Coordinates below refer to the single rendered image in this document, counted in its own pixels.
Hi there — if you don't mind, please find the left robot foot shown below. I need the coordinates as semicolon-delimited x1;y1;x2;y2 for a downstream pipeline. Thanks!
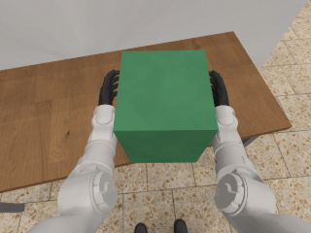
134;222;148;233

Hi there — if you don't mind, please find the robot left upper arm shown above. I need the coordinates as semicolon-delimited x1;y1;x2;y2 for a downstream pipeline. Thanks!
26;170;119;233

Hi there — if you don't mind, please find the left robot forearm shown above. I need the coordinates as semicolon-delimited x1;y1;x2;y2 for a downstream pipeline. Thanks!
57;104;118;208

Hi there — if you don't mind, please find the carton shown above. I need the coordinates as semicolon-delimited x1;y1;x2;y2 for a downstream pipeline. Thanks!
113;50;219;163

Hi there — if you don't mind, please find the robot right upper arm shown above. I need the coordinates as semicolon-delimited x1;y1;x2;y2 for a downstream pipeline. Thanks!
214;173;311;233

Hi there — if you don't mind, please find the right robot hand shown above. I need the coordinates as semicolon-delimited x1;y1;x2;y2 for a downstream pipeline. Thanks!
208;70;229;107

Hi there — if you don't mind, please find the robot foot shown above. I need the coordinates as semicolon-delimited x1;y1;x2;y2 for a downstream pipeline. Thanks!
173;218;188;233
134;222;148;233

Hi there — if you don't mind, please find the right robot foot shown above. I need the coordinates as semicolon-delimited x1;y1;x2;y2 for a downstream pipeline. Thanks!
173;218;188;233

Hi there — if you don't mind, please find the right robot forearm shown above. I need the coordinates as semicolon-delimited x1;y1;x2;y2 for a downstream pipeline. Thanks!
212;105;266;184

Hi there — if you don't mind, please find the table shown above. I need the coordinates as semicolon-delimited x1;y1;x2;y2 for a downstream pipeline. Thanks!
0;31;292;214

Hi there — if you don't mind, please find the left robot hand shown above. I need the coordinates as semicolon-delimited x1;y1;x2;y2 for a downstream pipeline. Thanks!
98;69;120;106

